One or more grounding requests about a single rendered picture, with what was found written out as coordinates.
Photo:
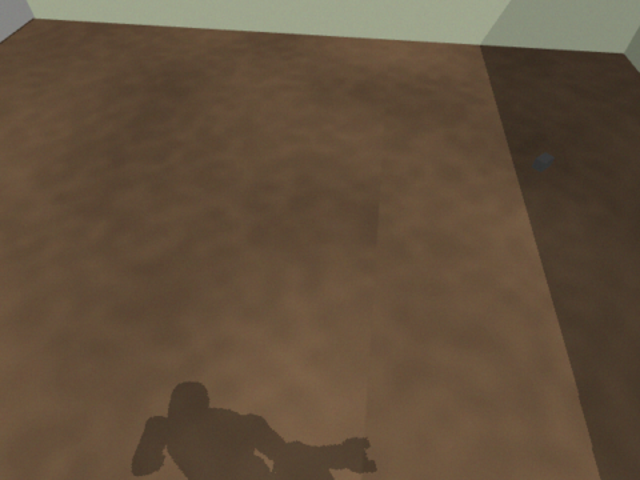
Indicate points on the small box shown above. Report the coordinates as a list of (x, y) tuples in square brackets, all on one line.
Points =
[(543, 162)]

